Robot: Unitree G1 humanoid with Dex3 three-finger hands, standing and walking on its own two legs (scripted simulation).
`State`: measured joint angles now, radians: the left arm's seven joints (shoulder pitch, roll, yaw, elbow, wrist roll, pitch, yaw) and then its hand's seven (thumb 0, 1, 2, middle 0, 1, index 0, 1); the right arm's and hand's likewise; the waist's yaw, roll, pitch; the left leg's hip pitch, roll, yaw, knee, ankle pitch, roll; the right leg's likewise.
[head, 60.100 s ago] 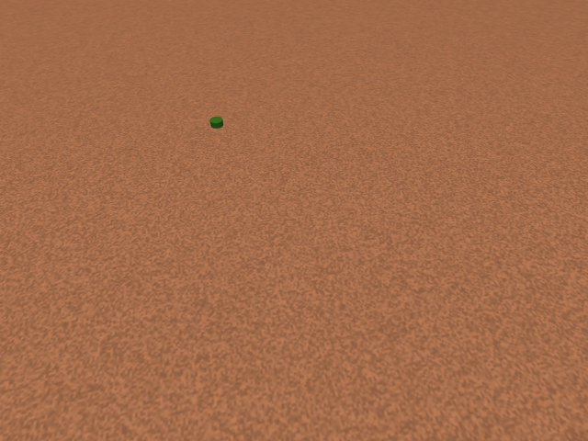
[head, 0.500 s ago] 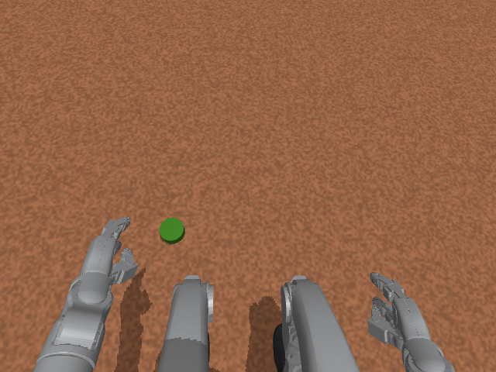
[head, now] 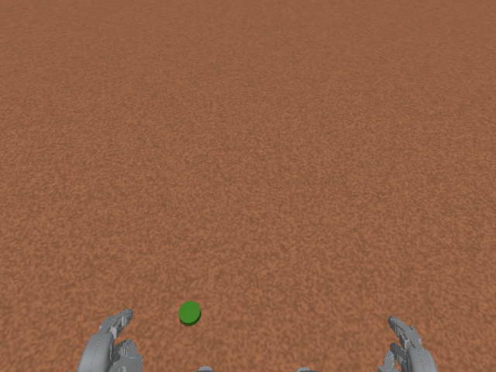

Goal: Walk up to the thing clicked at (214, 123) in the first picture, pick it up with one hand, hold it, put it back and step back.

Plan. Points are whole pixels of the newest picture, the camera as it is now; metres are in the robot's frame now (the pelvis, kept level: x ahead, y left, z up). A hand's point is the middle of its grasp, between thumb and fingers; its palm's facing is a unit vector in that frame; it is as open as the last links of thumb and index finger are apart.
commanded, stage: home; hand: left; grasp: from above
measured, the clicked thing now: (190, 313) +0.44 +0.20 -0.68
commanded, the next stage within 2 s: none
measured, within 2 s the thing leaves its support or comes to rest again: neither
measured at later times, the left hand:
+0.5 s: hand out of the picture +0.16 +0.18 -0.03, palm faces +0.07 -0.98 -0.19, open 7.4 cm
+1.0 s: hand out of the picture +0.16 +0.18 -0.03, palm faces +0.05 -0.98 -0.19, open 7.4 cm
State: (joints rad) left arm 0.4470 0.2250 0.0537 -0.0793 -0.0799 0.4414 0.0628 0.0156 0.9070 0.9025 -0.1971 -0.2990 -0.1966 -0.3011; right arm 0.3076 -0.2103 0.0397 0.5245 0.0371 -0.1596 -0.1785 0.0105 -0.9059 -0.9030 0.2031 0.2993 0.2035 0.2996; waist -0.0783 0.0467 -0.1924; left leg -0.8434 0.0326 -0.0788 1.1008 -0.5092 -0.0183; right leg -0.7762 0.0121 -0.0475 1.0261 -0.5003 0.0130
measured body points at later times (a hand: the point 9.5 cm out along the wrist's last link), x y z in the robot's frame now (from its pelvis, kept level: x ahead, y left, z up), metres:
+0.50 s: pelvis +0.01 +0.00 +0.01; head +0.03 +0.01 +0.46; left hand +0.15 +0.23 -0.02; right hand +0.18 -0.24 -0.04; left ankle +0.01 +0.12 -0.66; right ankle +0.00 -0.13 -0.66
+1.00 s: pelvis +0.01 +0.00 +0.01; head +0.02 +0.01 +0.46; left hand +0.16 +0.23 -0.02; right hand +0.17 -0.24 -0.05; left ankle +0.01 +0.12 -0.66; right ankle +0.00 -0.13 -0.66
